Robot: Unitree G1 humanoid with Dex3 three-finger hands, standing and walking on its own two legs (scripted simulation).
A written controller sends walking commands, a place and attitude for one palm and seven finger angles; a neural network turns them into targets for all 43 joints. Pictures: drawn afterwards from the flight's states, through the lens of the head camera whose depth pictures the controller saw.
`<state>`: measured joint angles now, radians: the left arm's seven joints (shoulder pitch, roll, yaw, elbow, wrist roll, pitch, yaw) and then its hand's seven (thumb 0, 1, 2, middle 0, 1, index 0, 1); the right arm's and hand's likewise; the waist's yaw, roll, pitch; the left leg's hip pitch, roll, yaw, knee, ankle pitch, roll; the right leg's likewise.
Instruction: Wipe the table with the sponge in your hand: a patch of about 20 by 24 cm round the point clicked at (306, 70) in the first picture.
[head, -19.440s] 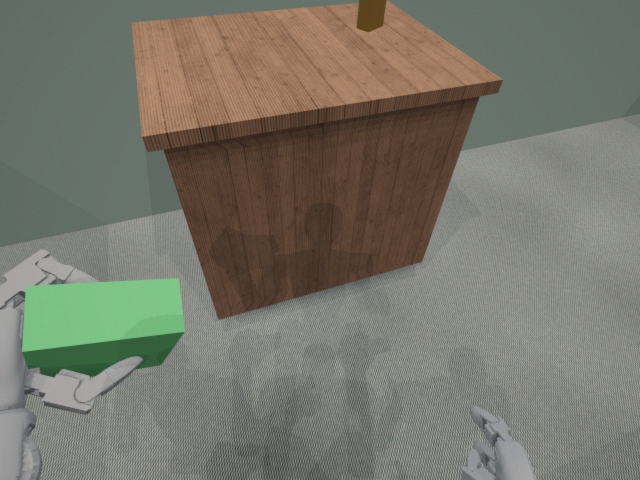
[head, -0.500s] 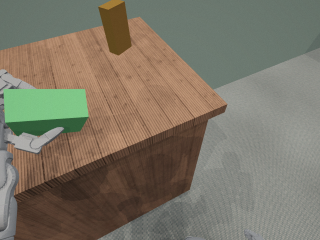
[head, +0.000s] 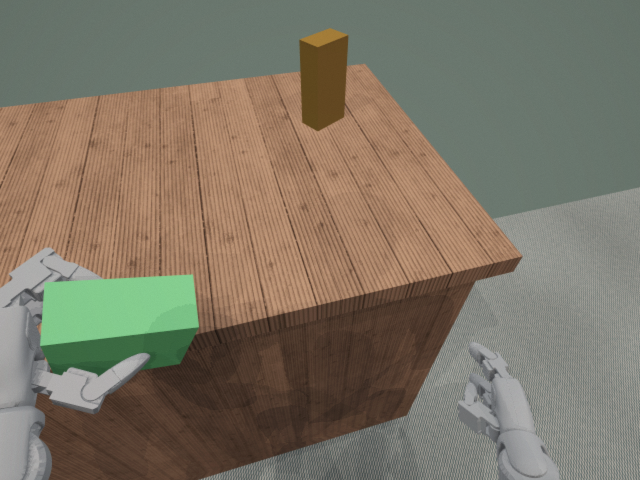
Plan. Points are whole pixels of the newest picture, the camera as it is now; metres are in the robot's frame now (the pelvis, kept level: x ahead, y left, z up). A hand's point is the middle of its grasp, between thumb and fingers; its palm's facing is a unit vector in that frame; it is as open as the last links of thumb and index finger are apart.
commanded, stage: bring the hand home and regain balance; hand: left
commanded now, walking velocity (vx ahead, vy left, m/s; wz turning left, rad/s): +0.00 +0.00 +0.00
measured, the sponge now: (144, 327) +0.22 +0.20 +0.14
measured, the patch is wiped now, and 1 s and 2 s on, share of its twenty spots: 0.00 0.00 0.00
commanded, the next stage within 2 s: come to a stop and stand still in 0.26 s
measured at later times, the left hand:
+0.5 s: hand (51, 267) +0.25 +0.28 +0.19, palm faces +0.40 -0.78 -0.47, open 9.8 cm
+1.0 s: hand (49, 306) +0.23 +0.29 +0.16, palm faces +0.38 -0.87 -0.32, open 9.8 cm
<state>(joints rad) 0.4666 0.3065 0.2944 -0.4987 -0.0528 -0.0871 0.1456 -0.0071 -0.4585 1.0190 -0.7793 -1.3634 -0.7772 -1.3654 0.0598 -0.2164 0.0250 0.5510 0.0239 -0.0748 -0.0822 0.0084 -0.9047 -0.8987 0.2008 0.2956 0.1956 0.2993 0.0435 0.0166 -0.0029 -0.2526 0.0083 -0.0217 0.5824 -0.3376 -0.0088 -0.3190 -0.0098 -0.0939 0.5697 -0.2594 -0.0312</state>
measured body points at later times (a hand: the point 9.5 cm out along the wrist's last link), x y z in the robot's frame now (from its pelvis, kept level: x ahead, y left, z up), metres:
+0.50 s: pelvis +0.00 +0.01 +0.01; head +0.04 +0.02 +0.45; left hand +0.22 +0.32 +0.21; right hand +0.15 -0.23 -0.09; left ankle -0.02 +0.13 -0.73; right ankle +0.03 -0.10 -0.73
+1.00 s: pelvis -0.01 +0.04 +0.01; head +0.01 +0.07 +0.46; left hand +0.20 +0.33 +0.18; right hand +0.18 -0.18 -0.05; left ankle -0.02 +0.13 -0.73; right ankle +0.03 -0.10 -0.73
